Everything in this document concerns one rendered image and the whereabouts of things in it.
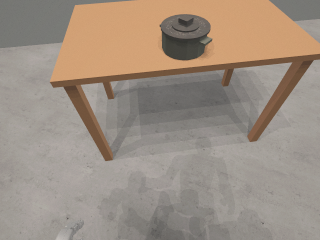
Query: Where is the left robot hand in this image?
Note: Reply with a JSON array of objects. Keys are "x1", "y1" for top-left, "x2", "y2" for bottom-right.
[{"x1": 55, "y1": 220, "x2": 84, "y2": 240}]

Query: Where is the knob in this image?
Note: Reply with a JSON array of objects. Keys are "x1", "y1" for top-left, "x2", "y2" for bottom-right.
[{"x1": 178, "y1": 14, "x2": 194, "y2": 26}]

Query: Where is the table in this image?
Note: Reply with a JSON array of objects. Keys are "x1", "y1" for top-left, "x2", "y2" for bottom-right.
[{"x1": 50, "y1": 0, "x2": 320, "y2": 161}]

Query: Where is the lid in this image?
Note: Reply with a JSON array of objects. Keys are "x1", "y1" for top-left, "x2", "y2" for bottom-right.
[{"x1": 160, "y1": 14, "x2": 211, "y2": 41}]

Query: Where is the pot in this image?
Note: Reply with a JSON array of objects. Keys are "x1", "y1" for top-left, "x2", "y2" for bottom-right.
[{"x1": 159, "y1": 24, "x2": 213, "y2": 61}]

